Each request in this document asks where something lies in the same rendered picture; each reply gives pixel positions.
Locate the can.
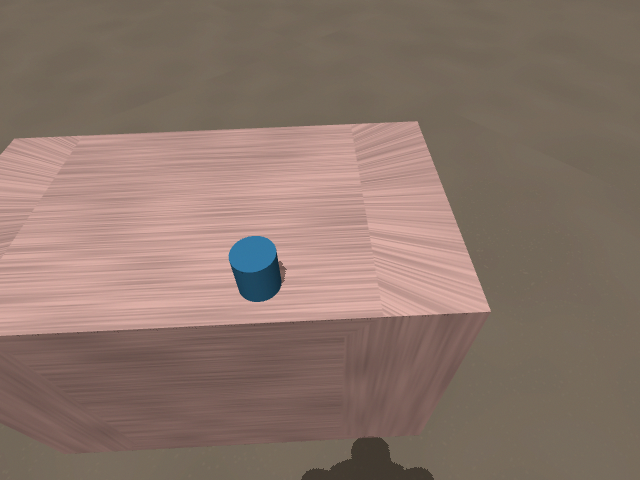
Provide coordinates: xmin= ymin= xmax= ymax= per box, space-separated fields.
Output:
xmin=229 ymin=236 xmax=282 ymax=302

